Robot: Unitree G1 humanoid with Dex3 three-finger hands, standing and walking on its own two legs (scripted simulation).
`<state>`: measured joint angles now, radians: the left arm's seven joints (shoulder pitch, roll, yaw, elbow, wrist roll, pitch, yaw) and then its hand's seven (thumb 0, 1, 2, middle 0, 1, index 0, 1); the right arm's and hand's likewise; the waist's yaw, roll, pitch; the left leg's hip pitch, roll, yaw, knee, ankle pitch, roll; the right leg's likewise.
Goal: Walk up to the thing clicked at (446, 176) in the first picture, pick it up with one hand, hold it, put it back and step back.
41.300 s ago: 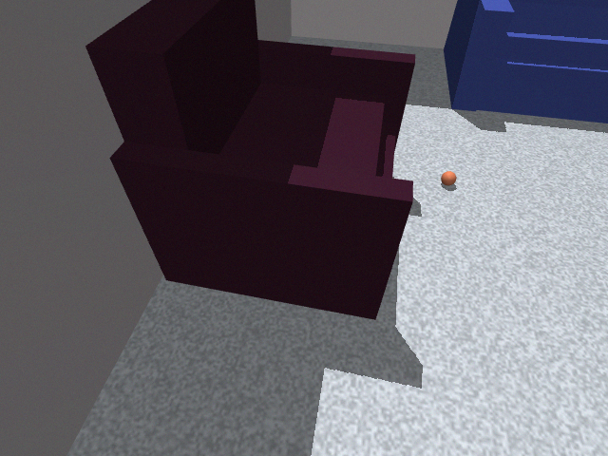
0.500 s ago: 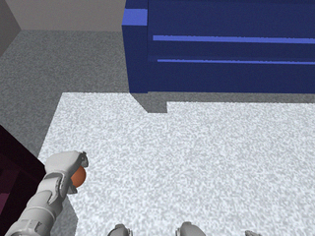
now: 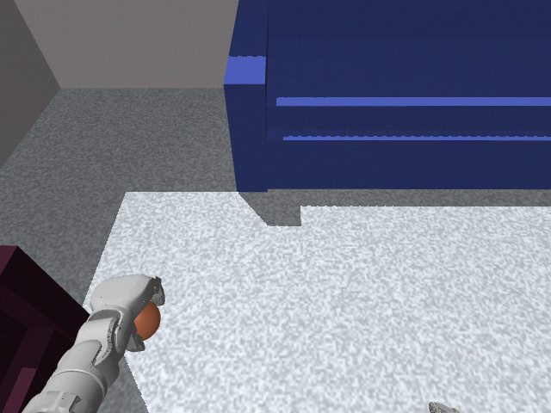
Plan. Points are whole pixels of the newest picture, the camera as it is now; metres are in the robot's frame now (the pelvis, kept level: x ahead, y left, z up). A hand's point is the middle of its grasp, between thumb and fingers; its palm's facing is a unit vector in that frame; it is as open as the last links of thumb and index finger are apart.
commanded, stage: hold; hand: left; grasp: from above
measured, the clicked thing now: (138, 319) +0.33 +0.23 -0.10
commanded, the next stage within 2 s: crouch in 1.68 s
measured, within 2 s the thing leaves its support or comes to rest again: neither
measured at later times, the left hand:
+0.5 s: hand (132, 314) +0.31 +0.22 -0.04, palm faces -0.47 -0.05 -0.88, open 9.2 cm
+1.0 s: hand (130, 319) +0.30 +0.21 -0.03, palm faces -0.47 -0.05 -0.88, open 9.3 cm
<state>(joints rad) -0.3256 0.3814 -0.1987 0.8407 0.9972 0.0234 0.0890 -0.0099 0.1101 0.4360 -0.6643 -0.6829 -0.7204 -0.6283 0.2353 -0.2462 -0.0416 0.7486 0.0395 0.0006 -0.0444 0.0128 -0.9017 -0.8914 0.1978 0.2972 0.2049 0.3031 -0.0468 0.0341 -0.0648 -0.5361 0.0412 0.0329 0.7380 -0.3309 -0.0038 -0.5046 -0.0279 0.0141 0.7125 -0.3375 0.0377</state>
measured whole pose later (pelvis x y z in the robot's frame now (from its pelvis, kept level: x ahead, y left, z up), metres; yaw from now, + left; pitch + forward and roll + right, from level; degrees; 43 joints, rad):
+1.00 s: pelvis +0.01 -0.01 +0.02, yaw +0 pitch +2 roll +0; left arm -0.24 0.38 -0.22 0.65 1.00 0.03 -0.03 -0.01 0.10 0.51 -0.63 -0.72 -0.68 -0.68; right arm 0.20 -0.26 -0.04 0.68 0.06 0.08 -0.04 0.01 -0.90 -0.89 0.20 0.30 0.20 0.30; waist 0.00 0.05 -0.01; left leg -0.31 0.03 0.05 0.52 -0.25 -0.01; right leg -0.30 -0.03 0.02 0.53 -0.26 0.03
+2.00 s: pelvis +0.00 +0.00 +0.02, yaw +0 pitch +1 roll +0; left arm -0.23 0.38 -0.21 0.69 1.02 -0.02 0.01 -0.01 0.08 0.55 -0.61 -0.74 -0.67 -0.69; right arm 0.19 -0.25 -0.03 0.67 0.06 0.08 -0.05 0.01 -0.90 -0.90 0.20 0.30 0.20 0.30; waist -0.01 0.04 0.01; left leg -0.30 0.03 0.05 0.50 -0.22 -0.01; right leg -0.28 -0.04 0.02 0.50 -0.24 0.03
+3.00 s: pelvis -0.06 +0.00 -0.29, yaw -2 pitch +38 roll -6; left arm -0.84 0.59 0.06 1.31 1.24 -0.14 0.39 -0.01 0.04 0.63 -0.60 -0.76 -0.67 -0.73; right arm 0.17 -0.24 -0.01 0.75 -0.11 -0.08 0.06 0.01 -0.91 -0.90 0.20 0.30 0.21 0.30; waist -0.20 0.03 -0.15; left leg -2.02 0.03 -0.09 1.99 -0.65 -0.01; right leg -1.93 -0.02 -0.03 1.95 -0.69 0.05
